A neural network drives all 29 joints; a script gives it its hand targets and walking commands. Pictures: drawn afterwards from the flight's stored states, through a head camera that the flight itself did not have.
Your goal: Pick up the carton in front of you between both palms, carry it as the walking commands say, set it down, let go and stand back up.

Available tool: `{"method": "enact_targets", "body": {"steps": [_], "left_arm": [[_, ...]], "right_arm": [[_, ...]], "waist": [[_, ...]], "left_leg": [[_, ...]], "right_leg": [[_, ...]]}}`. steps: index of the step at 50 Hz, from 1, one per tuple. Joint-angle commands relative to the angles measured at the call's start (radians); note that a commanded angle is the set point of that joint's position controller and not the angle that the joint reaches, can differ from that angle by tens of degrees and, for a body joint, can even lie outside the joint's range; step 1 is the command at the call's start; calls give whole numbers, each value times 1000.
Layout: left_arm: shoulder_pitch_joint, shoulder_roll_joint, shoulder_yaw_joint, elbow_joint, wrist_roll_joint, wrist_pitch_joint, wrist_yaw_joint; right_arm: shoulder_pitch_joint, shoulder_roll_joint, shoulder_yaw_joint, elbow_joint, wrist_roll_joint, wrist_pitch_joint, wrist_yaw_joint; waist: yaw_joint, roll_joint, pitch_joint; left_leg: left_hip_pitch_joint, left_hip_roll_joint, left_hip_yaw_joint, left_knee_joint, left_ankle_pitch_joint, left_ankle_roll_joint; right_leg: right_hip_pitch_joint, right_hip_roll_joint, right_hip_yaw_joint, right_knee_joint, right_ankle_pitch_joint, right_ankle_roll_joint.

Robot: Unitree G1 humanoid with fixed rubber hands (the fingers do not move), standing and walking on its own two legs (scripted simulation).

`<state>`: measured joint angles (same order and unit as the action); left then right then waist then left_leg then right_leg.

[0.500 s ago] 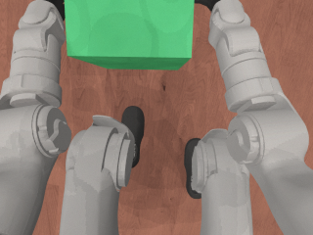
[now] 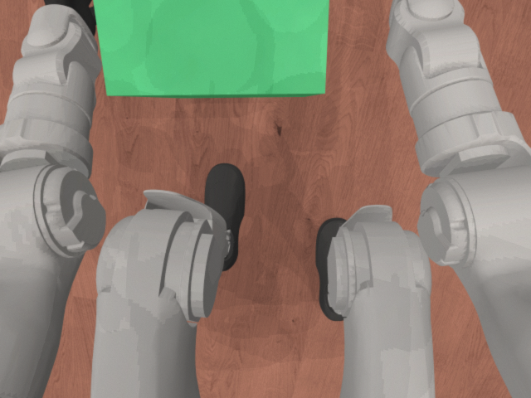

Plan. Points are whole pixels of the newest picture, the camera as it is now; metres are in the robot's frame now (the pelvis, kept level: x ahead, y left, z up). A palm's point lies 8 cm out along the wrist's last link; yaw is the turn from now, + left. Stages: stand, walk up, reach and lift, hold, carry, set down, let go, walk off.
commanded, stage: set down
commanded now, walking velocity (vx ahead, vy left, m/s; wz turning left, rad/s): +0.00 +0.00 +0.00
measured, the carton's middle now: (229, 11) +0.52 +0.13 -0.25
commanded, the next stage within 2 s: let go in 1.16 s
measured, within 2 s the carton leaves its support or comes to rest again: neither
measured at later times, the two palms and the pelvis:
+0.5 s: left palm out of the picture +0.50 +0.31 -0.06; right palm out of the picture +0.58 -0.06 -0.05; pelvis +0.01 +0.00 +0.06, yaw +1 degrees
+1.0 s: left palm out of the picture +0.50 +0.32 +0.09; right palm out of the picture +0.59 -0.07 +0.09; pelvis +0.04 +0.01 +0.19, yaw +1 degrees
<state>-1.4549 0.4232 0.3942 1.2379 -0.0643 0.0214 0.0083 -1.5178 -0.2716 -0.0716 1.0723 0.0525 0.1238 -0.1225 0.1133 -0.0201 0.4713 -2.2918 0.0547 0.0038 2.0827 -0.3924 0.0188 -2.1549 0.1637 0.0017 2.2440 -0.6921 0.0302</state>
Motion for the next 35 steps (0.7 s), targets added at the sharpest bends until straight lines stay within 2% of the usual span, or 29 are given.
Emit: {"method": "enact_targets", "body": {"steps": [1, 4, 6, 10, 14, 19, 22, 27, 35], "left_arm": [[-257, 209, -34, -111, -64, -55, 18], [-249, 231, -49, -141, -87, -52, 12], [-227, 238, -56, -161, -98, -42, 10], [-190, 223, -72, -235, -112, -7, 9], [-170, 198, -89, -357, -104, 56, 18], [-122, 118, -99, -359, -66, 110, 22], [-97, 83, -92, -364, -39, 110, 20], [-50, 65, -70, -395, -6, 111, 15], [39, 80, -34, -499, 9, 144, -5]], "right_arm": [[-307, -66, 84, -136, 99, -29, -3], [-311, -73, 114, -183, 140, -24, 2], [-289, -90, 107, -206, 143, -16, -1], [-245, -116, 63, -261, 115, 8, -20], [-221, -133, 3, -343, 82, 47, -43], [-136, -117, -83, -256, 30, 77, -38], [-99, -109, -120, -208, 5, 65, -21], [-61, -95, -137, -203, -10, 51, -4], [-16, -76, -112, -334, -6, 75, 1]], "waist": [[129, -118, -1154], [151, -109, -1247], [151, -99, -1309], [119, -79, -1432], [84, -35, -1584], [43, 20, -1414], [27, 45, -1365], [33, 50, -1412], [61, -5, -1585]], "left_leg": [[756, -18, -30, -33, 345, -5], [837, -15, -27, -36, 392, -2], [904, -18, -25, -43, 410, -2], [1040, -31, -17, -74, 404, -2], [1174, -52, 6, -131, 371, -7], [1066, -63, 11, -232, 229, -24], [1051, -64, -3, -274, 224, -32], [1107, -70, -14, -347, 258, -40], [1245, -85, 7, -473, 371, -38]], "right_leg": [[255, -91, 18, -247, 277, 17], [276, -90, 2, -241, 284, 20], [282, -87, -13, -245, 270, 20], [281, -73, -49, -278, 215, 18], [315, -51, -76, -339, 168, 8], [238, -52, -68, -426, 82, -4], [183, -54, -64, -466, 80, -7], [178, -48, -65, -537, 99, -8], [333, -34, -69, -673, 178, 4]]}}
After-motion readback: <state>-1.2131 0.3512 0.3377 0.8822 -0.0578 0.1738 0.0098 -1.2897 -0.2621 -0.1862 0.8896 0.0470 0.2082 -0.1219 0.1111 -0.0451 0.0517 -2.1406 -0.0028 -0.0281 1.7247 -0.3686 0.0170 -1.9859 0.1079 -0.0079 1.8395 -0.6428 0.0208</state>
